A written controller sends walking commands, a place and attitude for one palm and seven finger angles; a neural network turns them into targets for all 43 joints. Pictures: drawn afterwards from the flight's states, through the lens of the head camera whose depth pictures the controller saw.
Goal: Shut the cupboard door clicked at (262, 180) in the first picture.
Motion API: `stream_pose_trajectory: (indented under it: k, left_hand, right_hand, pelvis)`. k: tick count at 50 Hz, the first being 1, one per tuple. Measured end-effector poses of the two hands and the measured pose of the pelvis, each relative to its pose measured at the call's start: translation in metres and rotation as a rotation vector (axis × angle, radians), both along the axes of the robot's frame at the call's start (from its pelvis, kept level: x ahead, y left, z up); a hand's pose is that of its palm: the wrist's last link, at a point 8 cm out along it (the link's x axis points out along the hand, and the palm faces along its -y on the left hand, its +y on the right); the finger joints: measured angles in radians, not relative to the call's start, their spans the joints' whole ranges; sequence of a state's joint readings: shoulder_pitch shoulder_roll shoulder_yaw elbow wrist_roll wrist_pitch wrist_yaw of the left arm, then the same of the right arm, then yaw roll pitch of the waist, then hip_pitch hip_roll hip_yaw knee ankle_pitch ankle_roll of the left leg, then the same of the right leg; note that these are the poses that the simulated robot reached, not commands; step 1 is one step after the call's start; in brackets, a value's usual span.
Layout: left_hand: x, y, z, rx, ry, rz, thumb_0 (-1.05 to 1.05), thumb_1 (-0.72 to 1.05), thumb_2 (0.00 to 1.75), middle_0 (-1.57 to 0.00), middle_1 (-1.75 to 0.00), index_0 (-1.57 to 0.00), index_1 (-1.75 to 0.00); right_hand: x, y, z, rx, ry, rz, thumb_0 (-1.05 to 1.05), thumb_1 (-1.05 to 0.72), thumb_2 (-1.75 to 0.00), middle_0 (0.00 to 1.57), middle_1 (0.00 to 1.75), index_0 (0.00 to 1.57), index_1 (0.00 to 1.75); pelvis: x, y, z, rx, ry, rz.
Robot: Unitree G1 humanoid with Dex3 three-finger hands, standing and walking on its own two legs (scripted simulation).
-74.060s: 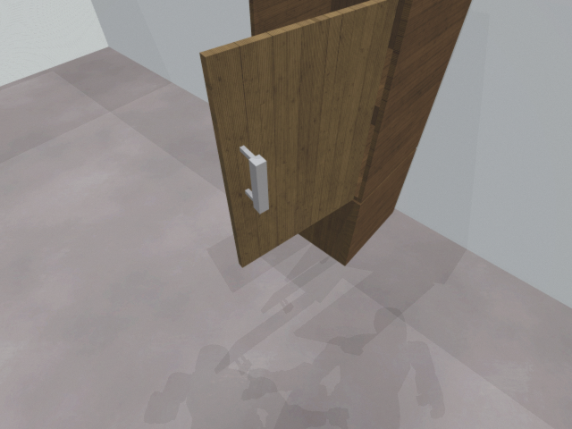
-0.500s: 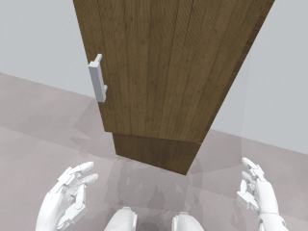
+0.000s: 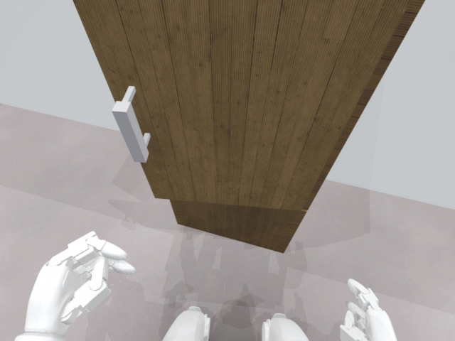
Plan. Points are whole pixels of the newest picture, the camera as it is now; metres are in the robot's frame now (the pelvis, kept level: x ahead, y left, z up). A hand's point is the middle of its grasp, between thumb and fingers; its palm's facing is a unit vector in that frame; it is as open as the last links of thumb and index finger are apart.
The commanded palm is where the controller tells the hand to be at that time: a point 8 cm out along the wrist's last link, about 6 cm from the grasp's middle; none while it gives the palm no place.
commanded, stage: raise the hand and make a fist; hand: left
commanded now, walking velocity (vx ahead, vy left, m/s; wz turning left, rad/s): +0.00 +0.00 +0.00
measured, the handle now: (136, 125) +0.47 +0.21 +0.09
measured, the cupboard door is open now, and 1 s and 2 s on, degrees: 11 11 11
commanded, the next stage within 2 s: bring the fist close to the handle in 1.00 s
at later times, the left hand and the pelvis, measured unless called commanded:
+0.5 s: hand (99, 270) +0.21 +0.20 +0.08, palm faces +0.00 -1.00 -0.04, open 3.1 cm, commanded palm +0.19 +0.25 +0.09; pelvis +0.00 +0.01 +0.02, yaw +0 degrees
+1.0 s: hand (106, 259) +0.22 +0.19 +0.09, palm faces -0.01 -1.00 -0.04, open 3.1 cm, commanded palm +0.20 +0.24 +0.09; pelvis +0.00 +0.00 +0.02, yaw +0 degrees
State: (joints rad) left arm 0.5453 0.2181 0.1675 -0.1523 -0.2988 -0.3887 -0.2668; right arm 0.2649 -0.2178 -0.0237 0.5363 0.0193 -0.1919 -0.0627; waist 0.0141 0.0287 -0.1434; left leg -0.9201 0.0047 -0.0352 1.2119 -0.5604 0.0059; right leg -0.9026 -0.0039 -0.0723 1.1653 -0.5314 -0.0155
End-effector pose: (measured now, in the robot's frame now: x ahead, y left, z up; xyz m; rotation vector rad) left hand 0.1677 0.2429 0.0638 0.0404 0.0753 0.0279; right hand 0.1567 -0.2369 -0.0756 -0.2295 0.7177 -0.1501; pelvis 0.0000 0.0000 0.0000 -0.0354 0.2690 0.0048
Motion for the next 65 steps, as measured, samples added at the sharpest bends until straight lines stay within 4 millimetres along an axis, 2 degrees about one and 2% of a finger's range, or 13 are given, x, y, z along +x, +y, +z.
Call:
stream_pose_trajectory:
  k: [4, 7, 13, 18, 26, 33, 39, 47, 58, 65]
  left_hand:
    - [0.003, -0.002, -0.002, -0.009, -0.007, -0.036, 0.02, 0.9, 0.9, -0.94, -1.11, -0.93, -1.11]
    - [0.006, -0.002, 0.0, -0.013, -0.021, -0.041, 0.02, 0.9, 0.9, -1.0, -1.17, -0.99, -1.17]
    - [0.009, 0.002, 0.012, -0.008, -0.054, -0.02, 0.02, 0.9, 0.9, -1.11, -1.29, -1.1, -1.29]
    - [0.011, 0.003, 0.017, -0.005, -0.052, -0.025, 0.02, 0.9, 0.9, -1.2, -1.39, -1.19, -1.39]
    - [0.019, 0.007, 0.023, 0.003, -0.062, -0.031, 0.02, 0.9, 0.9, -1.28, -1.47, -1.27, -1.47]
    - [0.031, 0.008, 0.03, 0.004, -0.068, -0.039, 0.02, 0.9, 0.9, -1.3, -1.49, -1.29, -1.49]
    - [0.034, 0.005, 0.028, -0.006, -0.05, -0.041, 0.02, 0.9, 0.9, -1.3, -1.5, -1.29, -1.5]
    - [0.032, 0.001, 0.027, -0.001, -0.068, -0.036, 0.02, 0.9, 0.9, -1.3, -1.5, -1.29, -1.5]
    - [0.03, -0.003, 0.028, 0.001, -0.067, -0.035, 0.02, 0.9, 0.9, -1.3, -1.5, -1.3, -1.5]
    - [0.048, -0.001, 0.027, 0.001, -0.093, -0.036, 0.02, 0.89, 0.9, -1.3, -1.5, -1.3, -1.5]
  right_hand:
    - [0.007, -0.009, 0.009, -0.042, -0.023, -0.002, 0.01, -0.9, -0.9, 0.2, 0.3, 0.2, 0.3]
    - [0.014, -0.008, 0.018, -0.051, -0.052, 0.001, 0.01, -0.9, -0.9, 0.2, 0.3, 0.2, 0.3]
    - [0.026, 0.008, 0.033, -0.027, -0.103, 0.035, 0.01, -0.91, -0.9, 0.2, 0.3, 0.2, 0.3]
    - [0.028, 0.023, 0.039, 0.0, -0.117, 0.071, 0.01, -0.9, -0.9, 0.2, 0.3, 0.2, 0.3]
    - [0.016, 0.028, 0.038, 0.012, -0.086, 0.087, 0.01, -0.9, -0.9, 0.2, 0.3, 0.21, 0.3]
    - [0.001, 0.017, 0.036, 0.002, -0.047, 0.06, 0.01, -0.9, -0.9, 0.2, 0.3, 0.21, 0.3]
    - [-0.006, 0.007, 0.038, -0.011, -0.035, 0.038, 0.01, -0.9, -0.9, 0.2, 0.3, 0.2, 0.3]
    - [-0.001, 0.001, 0.037, -0.018, -0.041, 0.039, 0.01, -0.9, -0.9, 0.2, 0.3, 0.2, 0.3]
    - [0.01, 0.007, 0.036, 0.008, -0.065, 0.061, 0.01, -0.9, -0.9, 0.2, 0.3, 0.2, 0.3]
    - [0.008, 0.006, 0.031, 0.005, -0.053, 0.067, 0.01, -0.9, -0.9, 0.2, 0.3, 0.2, 0.3]
  pelvis:
    - [0.0, 0.003, 0.0, -0.003, -0.003, 0.0]
    - [0.0, 0.005, 0.001, -0.004, -0.01, -0.001]
    - [-0.001, 0.006, 0.007, -0.01, -0.031, 0.003]
    - [-0.002, 0.007, 0.012, -0.013, -0.046, 0.008]
    - [-0.004, 0.008, 0.017, -0.015, -0.064, 0.011]
    - [-0.003, 0.007, 0.022, -0.01, -0.073, 0.008]
    - [-0.002, 0.006, 0.024, -0.004, -0.074, 0.003]
    - [-0.002, 0.003, 0.023, 0.0, -0.07, 0.001]
    - [-0.002, -0.001, 0.021, 0.003, -0.072, 0.005]
    - [-0.005, -0.003, 0.019, 0.001, -0.069, 0.009]
